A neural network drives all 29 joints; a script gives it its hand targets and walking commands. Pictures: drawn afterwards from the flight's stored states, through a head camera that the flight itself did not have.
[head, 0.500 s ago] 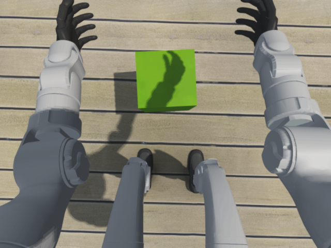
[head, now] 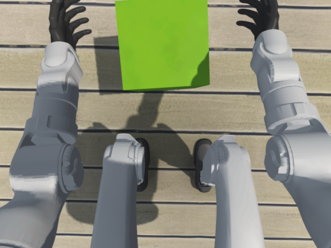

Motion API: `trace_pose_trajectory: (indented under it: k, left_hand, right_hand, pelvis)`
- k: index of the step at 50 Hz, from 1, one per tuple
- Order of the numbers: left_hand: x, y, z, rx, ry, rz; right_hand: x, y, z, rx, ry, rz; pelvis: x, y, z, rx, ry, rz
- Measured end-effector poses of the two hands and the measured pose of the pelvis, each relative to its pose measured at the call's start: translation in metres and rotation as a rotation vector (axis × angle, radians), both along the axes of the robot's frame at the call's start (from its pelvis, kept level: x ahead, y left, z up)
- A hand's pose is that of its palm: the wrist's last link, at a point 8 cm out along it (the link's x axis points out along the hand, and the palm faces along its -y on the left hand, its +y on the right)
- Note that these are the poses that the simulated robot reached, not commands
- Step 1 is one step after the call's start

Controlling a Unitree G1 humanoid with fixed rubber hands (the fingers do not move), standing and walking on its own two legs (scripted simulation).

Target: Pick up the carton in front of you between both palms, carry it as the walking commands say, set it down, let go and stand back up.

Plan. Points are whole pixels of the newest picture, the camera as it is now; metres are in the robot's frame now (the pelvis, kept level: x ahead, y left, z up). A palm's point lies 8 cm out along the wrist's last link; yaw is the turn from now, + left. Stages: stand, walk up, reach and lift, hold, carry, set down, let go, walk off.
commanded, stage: reach and lift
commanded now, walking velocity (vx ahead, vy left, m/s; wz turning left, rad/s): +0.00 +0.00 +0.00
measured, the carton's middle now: (164, 54) +0.51 +0.03 -0.35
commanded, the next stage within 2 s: none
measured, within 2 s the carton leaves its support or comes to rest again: leaves its support in 1.28 s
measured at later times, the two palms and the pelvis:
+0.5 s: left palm (96, 52) +0.51 +0.21 -0.30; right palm (234, 44) +0.53 -0.16 -0.30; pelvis -0.03 +0.00 -0.11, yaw +0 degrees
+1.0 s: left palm (106, 49) +0.51 +0.18 -0.28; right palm (223, 43) +0.52 -0.12 -0.28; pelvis -0.03 +0.00 -0.10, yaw +0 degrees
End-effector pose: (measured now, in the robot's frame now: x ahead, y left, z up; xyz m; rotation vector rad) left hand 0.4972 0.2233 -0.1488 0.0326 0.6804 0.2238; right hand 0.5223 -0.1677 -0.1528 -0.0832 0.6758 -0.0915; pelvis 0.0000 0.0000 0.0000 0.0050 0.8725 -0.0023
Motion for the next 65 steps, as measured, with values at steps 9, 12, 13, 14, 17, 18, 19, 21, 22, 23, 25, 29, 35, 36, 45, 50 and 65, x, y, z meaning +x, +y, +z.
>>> trace_pose_trajectory:
  k: [9, 12, 13, 14, 17, 18, 19, 21, 22, 23, 25, 29, 35, 36, 45, 50, 65]
  left_hand:
    - [0.001, -0.007, -0.063, -0.012, 0.02, 0.005]
    - [0.0, -0.009, -0.082, -0.017, 0.039, 0.002]
    - [0.0, -0.009, -0.088, -0.018, 0.045, 0.0]
    - [0.0, -0.01, -0.095, -0.019, 0.05, -0.001]
    - [0.001, -0.01, -0.114, -0.019, 0.063, -0.004]
    - [0.001, -0.01, -0.12, -0.019, 0.065, -0.005]
    - [0.002, -0.01, -0.126, -0.019, 0.065, -0.005]
    - [0.004, -0.01, -0.135, -0.019, 0.062, -0.008]
    - [0.005, -0.01, -0.14, -0.018, 0.058, -0.01]
    - [0.006, -0.01, -0.143, -0.017, 0.055, -0.014]
    - [0.008, -0.013, -0.148, -0.013, 0.05, -0.024]
    - [0.012, -0.021, -0.148, -0.02, 0.039, -0.044]
    - [0.011, -0.026, -0.139, -0.028, 0.045, -0.04]
    - [0.01, -0.026, -0.138, -0.028, 0.047, -0.038]
    - [0.01, -0.038, -0.13, -0.043, 0.049, -0.074]
    - [0.013, -0.044, -0.13, -0.034, 0.044, -0.055]
    - [0.017, -0.047, -0.119, -0.058, 0.048, -0.072]
  right_hand:
    - [0.004, 0.007, -0.058, 0.007, 0.015, -0.001]
    - [0.004, 0.01, -0.077, 0.009, 0.036, 0.0]
    - [0.003, 0.01, -0.083, 0.009, 0.043, 0.0]
    - [0.003, 0.011, -0.09, 0.01, 0.05, 0.0]
    - [0.002, 0.011, -0.11, 0.011, 0.064, 0.0]
    - [0.002, 0.011, -0.117, 0.011, 0.066, 0.0]
    - [0.002, 0.012, -0.123, 0.011, 0.066, 0.0]
    - [0.004, 0.012, -0.133, 0.013, 0.063, -0.001]
    - [0.004, 0.012, -0.137, 0.014, 0.059, -0.002]
    - [0.005, 0.012, -0.141, 0.015, 0.056, -0.004]
    - [0.005, 0.012, -0.145, 0.021, 0.048, -0.01]
    - [0.003, 0.01, -0.146, 0.021, 0.033, -0.018]
    - [0.0, 0.012, -0.136, 0.017, 0.042, -0.01]
    - [0.0, 0.013, -0.134, 0.018, 0.045, -0.008]
    - [0.001, 0.034, -0.126, 0.041, 0.051, 0.031]
    - [0.003, 0.045, -0.127, 0.038, 0.045, 0.024]
    - [0.007, 0.041, -0.115, 0.037, 0.05, 0.014]
  pelvis:
    - [-0.023, -0.002, -0.062, -0.003, -0.117, -0.002]
    - [-0.027, -0.001, -0.074, -0.004, -0.144, -0.002]
    - [-0.028, -0.001, -0.078, -0.004, -0.152, -0.002]
    - [-0.029, -0.001, -0.082, -0.004, -0.16, -0.002]
    - [-0.031, 0.0, -0.092, -0.005, -0.181, -0.001]
    - [-0.031, 0.0, -0.095, -0.005, -0.187, 0.0]
    - [-0.031, 0.001, -0.098, -0.005, -0.194, 0.001]
    - [-0.031, 0.001, -0.104, -0.006, -0.206, 0.002]
    - [-0.03, 0.002, -0.107, -0.006, -0.212, 0.003]
    - [-0.03, 0.002, -0.11, -0.007, -0.218, 0.003]
    - [-0.029, 0.003, -0.114, -0.007, -0.231, 0.001]
    - [-0.026, 0.005, -0.117, -0.01, -0.238, 0.005]
    - [-0.024, 0.004, -0.114, -0.01, -0.228, 0.005]
    - [-0.024, 0.004, -0.113, -0.009, -0.225, 0.005]
    - [-0.028, 0.002, -0.105, -0.006, -0.218, 0.01]
    - [-0.031, 0.002, -0.103, -0.009, -0.232, 0.012]
    - [-0.029, 0.003, -0.123, -0.007, -0.241, 0.006]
